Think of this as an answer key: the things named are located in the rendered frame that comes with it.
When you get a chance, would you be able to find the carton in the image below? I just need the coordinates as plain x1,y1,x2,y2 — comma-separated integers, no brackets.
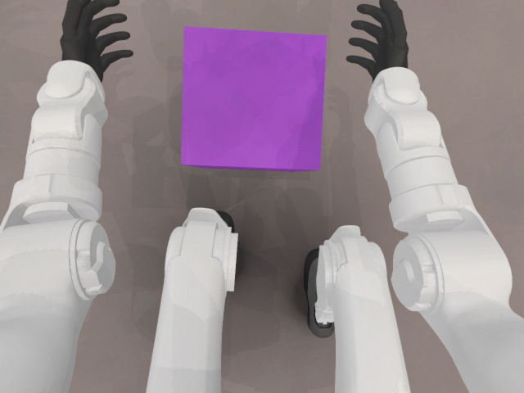
181,26,327,172

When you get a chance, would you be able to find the right robot forearm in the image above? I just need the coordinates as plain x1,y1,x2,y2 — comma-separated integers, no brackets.
364,67,513,294

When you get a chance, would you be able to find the robot right hand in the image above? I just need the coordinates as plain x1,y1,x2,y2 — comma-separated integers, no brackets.
346,0,409,81

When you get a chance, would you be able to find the right robot upper arm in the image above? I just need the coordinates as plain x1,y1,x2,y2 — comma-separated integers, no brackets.
391,230,524,393

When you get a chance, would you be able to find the left robot forearm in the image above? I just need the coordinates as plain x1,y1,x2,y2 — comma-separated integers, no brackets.
0,60,108,233

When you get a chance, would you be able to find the robot left thigh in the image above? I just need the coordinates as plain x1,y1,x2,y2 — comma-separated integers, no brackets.
146,220,238,393

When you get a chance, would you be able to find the robot left hand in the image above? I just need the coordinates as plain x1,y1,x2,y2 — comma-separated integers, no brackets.
60,0,133,82

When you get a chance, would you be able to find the right robot shin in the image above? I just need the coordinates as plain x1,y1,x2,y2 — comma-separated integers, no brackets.
315,225,387,323

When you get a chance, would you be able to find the left robot upper arm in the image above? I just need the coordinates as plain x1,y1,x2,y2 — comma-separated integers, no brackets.
0,218,115,393

